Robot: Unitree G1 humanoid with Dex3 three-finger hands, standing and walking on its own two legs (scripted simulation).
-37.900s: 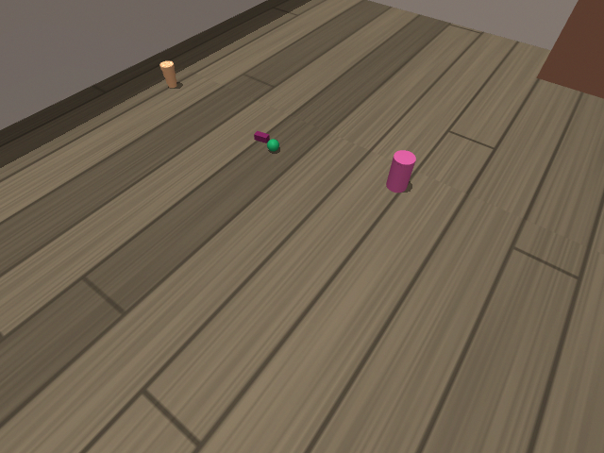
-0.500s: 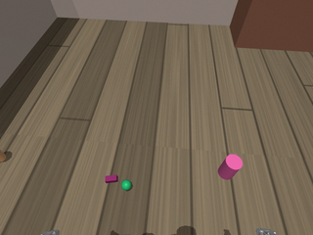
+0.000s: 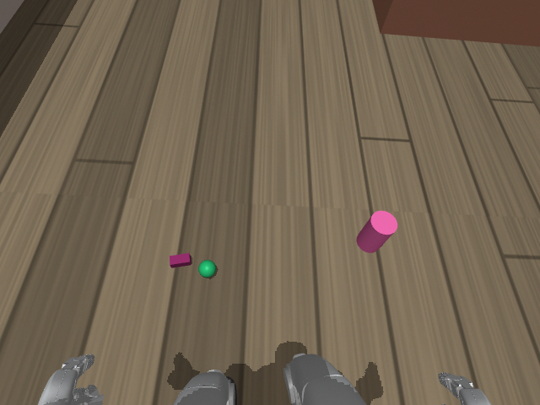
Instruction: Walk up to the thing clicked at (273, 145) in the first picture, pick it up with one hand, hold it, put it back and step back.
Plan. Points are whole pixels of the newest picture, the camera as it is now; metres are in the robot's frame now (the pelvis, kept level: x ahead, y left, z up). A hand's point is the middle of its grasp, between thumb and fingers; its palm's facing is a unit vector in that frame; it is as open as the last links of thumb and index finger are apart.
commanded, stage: step back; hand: left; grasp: from above
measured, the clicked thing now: (207, 268) +0.54 +0.17 -0.73
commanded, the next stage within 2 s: none
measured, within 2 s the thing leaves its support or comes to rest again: neither
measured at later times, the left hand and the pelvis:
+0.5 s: hand out of the picture -0.01 +0.25 -0.15, palm faces +0.03 -0.92 -0.40, open 7.3 cm; pelvis -0.14 -0.02 -0.01, yaw +3 degrees
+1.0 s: hand out of the picture -0.24 +0.20 -0.14, palm faces +0.01 -0.90 -0.43, open 7.3 cm; pelvis -0.31 -0.07 -0.01, yaw +0 degrees
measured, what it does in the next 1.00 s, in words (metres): walks backwards: right foot, then left foot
